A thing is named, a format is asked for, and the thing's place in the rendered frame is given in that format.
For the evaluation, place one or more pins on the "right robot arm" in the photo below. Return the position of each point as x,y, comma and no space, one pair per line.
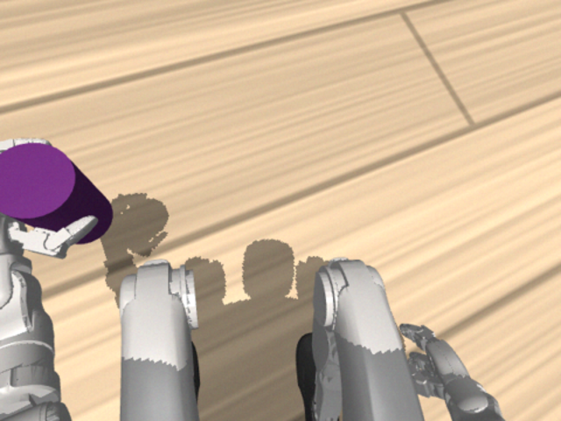
467,400

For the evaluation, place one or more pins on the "can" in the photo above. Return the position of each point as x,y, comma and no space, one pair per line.
41,187

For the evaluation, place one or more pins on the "left robot hand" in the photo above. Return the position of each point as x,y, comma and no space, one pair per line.
14,237

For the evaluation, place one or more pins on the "right robot foot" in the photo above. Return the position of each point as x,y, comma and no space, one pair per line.
306,374

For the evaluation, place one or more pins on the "right robot hand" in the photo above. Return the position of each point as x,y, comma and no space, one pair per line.
433,371

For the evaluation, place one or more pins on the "left robot arm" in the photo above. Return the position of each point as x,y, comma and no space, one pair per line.
29,386

